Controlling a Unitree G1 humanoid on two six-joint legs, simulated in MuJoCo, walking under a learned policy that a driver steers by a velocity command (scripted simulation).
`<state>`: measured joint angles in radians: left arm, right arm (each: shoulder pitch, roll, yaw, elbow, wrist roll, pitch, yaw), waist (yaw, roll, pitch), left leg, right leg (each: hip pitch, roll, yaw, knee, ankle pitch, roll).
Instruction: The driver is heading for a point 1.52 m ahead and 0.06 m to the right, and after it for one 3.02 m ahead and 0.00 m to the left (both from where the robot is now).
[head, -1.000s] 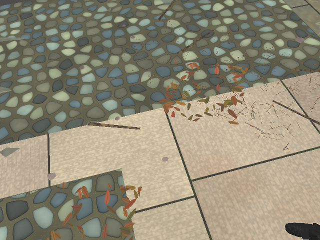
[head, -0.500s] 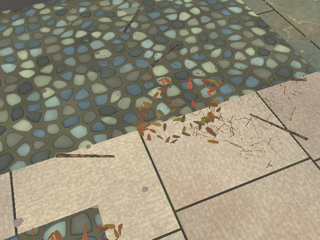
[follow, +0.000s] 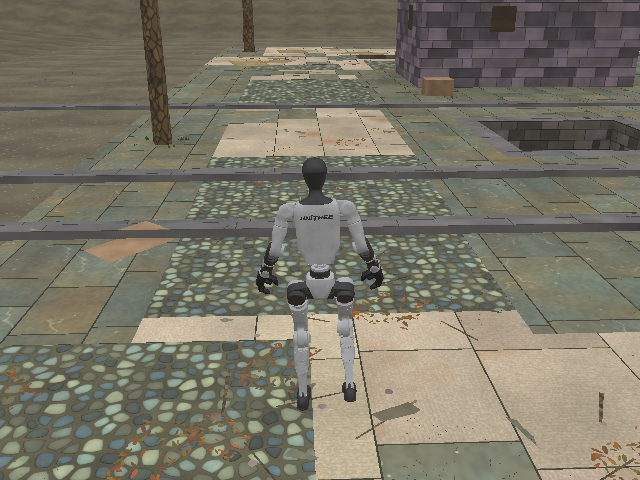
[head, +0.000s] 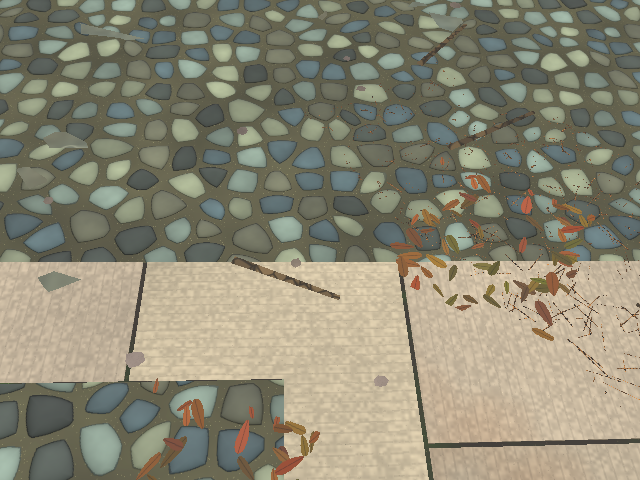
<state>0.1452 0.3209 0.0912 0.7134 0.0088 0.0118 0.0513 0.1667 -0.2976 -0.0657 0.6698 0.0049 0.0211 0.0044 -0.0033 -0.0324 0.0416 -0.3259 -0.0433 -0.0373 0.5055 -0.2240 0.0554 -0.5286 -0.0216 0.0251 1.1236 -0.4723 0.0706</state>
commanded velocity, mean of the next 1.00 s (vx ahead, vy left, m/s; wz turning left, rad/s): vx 0.00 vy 0.00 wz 0.20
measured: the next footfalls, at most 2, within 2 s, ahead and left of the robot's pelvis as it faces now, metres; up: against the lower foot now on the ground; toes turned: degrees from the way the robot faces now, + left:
right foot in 0.30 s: +0.07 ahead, -0.14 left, +0.00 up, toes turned +11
left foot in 0.58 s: +0.00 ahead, +0.12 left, +0.00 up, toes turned +7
